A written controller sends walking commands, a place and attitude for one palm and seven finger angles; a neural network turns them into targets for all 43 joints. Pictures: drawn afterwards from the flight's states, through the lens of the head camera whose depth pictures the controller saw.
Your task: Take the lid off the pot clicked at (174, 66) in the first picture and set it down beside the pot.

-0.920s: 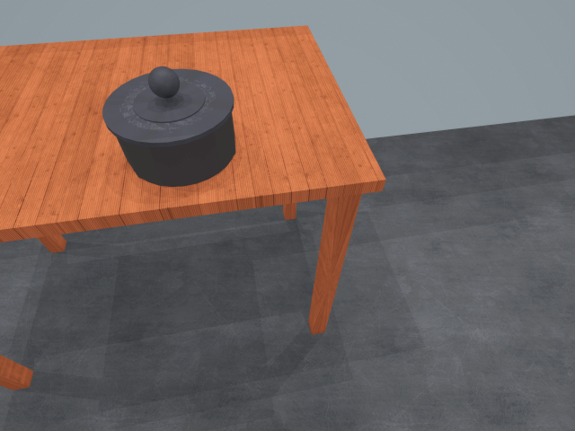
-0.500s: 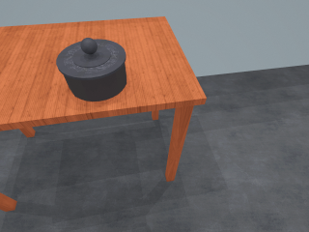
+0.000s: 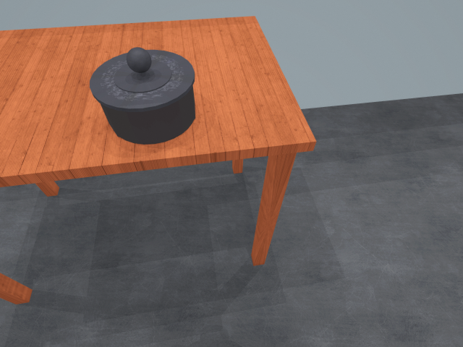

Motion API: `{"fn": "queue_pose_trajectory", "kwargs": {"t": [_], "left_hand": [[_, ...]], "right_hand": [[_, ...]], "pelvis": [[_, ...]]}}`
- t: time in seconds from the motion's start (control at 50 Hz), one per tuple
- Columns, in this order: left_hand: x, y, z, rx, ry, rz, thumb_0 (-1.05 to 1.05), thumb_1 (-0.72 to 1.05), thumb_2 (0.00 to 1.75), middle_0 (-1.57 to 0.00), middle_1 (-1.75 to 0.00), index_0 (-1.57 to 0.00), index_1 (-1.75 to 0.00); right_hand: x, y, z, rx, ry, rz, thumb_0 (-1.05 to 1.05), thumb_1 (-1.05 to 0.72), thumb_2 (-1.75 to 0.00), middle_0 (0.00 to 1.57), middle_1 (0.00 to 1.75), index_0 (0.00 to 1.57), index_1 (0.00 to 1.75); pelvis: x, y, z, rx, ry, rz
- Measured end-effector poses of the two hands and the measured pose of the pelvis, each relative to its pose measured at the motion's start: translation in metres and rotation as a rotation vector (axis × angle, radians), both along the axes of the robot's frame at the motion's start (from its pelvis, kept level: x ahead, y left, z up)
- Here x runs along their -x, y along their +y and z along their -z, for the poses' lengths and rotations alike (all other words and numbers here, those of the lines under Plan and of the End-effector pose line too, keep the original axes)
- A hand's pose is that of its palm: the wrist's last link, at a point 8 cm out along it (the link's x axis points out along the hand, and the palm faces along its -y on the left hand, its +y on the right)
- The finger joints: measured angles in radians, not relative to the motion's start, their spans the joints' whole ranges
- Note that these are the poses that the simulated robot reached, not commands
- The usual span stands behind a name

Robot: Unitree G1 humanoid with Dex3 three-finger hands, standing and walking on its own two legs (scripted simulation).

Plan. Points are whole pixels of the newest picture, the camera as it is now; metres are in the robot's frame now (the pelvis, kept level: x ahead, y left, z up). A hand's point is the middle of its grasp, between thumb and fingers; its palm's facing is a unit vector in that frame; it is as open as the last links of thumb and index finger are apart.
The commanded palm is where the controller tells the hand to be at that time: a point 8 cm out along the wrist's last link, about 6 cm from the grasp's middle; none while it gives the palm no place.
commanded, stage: turn to face it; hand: left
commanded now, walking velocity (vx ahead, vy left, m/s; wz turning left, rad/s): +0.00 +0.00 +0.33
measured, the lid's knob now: (139, 60) +0.59 +0.22 +0.17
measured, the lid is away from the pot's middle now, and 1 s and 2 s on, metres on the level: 0.00 0.00 0.00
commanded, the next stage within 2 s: take the last steps up to it in 0.32 s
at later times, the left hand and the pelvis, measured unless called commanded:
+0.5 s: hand out of the picture +0.05 +0.20 -0.16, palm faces +0.14 -0.95 -0.27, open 7.4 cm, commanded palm none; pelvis -0.01 -0.02 +0.00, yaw +9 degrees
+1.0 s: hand out of the picture -0.02 +0.09 -0.16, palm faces +0.28 -0.94 -0.19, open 7.4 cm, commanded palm none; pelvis +0.12 -0.03 -0.01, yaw +11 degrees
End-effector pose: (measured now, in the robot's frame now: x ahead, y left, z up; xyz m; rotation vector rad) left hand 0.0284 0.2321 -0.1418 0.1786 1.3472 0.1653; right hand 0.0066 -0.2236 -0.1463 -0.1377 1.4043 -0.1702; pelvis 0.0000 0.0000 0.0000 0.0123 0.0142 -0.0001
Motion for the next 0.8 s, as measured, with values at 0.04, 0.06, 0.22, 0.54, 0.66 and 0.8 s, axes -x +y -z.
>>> {"fn": "queue_pose_trajectory", "kwargs": {"t": [0.04,0.06,0.22,0.54,0.66,0.8], "left_hand": [[0.0,0.002,0.0,-0.007,-0.009,-0.01,0.01,0.91,0.9,-0.2,-0.3,-0.2,-0.3],[0.0,0.003,0.0,-0.011,-0.013,-0.014,0.01,0.91,0.9,-0.2,-0.3,-0.2,-0.3],[0.003,0.015,0.003,-0.035,-0.05,-0.053,0.01,0.91,0.9,-0.2,-0.3,-0.21,-0.3],[-0.015,0.007,-0.021,-0.065,-0.129,-0.099,0.01,0.91,0.9,-0.2,-0.3,-0.2,-0.3],[-0.002,-0.026,-0.023,-0.077,-0.131,-0.138,0.01,0.91,0.9,-0.2,-0.3,-0.2,-0.3],[0.043,-0.066,-0.026,-0.023,0.042,-0.23,0.01,0.91,0.9,-0.2,-0.3,-0.2,-0.3]], "right_hand": [[-0.001,-0.002,0.002,0.0,0.002,-0.01,0.0,-0.91,-0.9,0.2,0.3,0.2,0.3],[-0.002,-0.003,0.002,0.001,0.002,-0.015,0.0,-0.91,-0.9,0.2,0.3,0.2,0.3],[-0.02,-0.013,0.005,0.031,-0.027,-0.066,0.0,-0.91,-0.9,0.2,0.3,0.2,0.3],[-0.045,-0.031,-0.003,0.009,-0.043,-0.185,0.0,-0.91,-0.9,0.2,0.3,0.2,0.3],[-0.071,-0.057,0.01,-0.018,-0.042,-0.2,0.0,-0.91,-0.9,0.2,0.3,0.2,0.3],[-0.139,-0.062,-0.003,-0.023,-0.106,-0.232,0.01,-0.91,-0.9,0.19,0.3,0.2,0.3]], "pelvis": [[0.002,-0.001,0.001,0.0,0.003,-0.01],[0.003,-0.001,0.002,0.0,0.005,-0.015],[0.011,0.0,0.009,0.01,0.007,-0.072],[0.007,-0.024,-0.002,-0.009,0.038,-0.162],[-0.015,-0.048,0.003,-0.015,0.015,-0.192],[-0.054,-0.053,-0.007,-0.037,0.008,-0.194]]}}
